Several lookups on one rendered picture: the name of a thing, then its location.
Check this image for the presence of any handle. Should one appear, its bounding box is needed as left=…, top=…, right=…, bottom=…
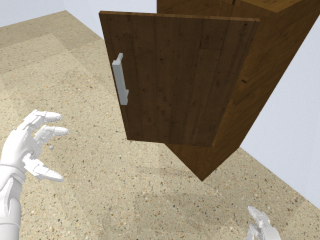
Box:
left=112, top=53, right=129, bottom=105

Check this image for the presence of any cupboard door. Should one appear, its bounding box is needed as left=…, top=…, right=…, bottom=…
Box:
left=98, top=10, right=261, bottom=148

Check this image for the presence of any robot left forearm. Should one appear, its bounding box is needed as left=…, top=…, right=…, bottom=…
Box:
left=0, top=165, right=27, bottom=240

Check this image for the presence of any robot right hand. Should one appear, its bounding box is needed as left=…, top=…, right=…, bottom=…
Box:
left=244, top=205, right=281, bottom=240

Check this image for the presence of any robot left hand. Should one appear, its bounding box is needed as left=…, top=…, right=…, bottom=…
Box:
left=0, top=109, right=70, bottom=182

